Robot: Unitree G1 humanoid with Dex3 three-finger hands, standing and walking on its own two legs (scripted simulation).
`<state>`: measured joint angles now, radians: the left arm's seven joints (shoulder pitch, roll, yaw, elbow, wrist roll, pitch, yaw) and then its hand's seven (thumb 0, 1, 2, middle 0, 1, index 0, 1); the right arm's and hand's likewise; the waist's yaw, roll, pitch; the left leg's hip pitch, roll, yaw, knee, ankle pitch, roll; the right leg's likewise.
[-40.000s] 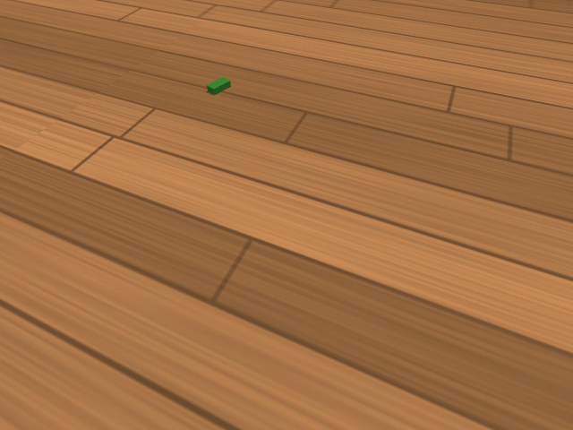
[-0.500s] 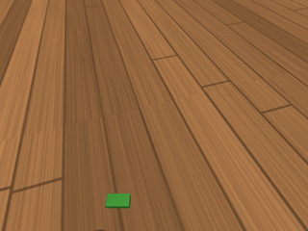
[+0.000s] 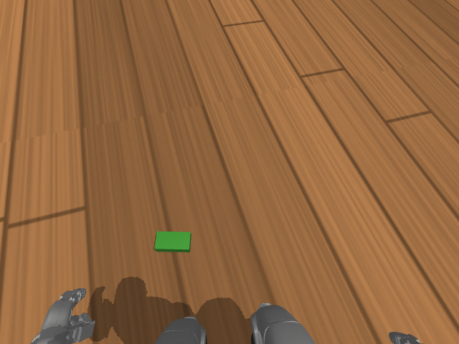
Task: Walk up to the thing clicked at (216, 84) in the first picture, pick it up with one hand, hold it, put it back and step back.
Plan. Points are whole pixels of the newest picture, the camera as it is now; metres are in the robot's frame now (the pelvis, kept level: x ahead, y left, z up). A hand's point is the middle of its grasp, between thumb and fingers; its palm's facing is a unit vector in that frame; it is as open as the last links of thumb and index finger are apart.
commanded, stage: step back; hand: left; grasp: from above
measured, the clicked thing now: (173, 241) +0.48 +0.20 -0.74
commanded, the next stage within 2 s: none
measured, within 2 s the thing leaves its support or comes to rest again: neither
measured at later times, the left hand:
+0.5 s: hand out of the picture -0.02 +0.25 -0.13, palm faces -0.07 -0.91 -0.42, open 7.4 cm
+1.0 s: hand out of the picture -0.16 +0.29 -0.15, palm faces -0.03 -0.93 -0.37, open 7.4 cm
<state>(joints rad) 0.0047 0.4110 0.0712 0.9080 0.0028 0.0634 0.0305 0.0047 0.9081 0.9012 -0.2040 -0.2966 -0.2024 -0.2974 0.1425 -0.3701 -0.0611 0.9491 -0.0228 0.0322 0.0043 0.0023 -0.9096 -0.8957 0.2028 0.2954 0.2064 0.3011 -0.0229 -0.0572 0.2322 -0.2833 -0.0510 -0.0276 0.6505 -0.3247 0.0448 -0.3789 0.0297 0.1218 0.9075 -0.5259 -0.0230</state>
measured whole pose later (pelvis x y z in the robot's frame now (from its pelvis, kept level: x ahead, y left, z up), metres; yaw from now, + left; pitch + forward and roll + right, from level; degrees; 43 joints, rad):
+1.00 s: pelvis -0.26 +0.02 +0.01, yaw -2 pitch -2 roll -2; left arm 0.18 0.40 0.08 0.82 0.02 0.07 0.02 0.00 0.91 0.90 -0.20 -0.30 -0.20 -0.30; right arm 0.12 -0.34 -0.03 0.84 -0.03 0.02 -0.02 0.00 -0.90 -0.90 0.21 0.30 0.21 0.30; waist 0.02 -0.04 0.18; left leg -0.31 0.01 -0.01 0.56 -0.22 0.03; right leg -0.39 0.09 0.15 1.14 -0.50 0.02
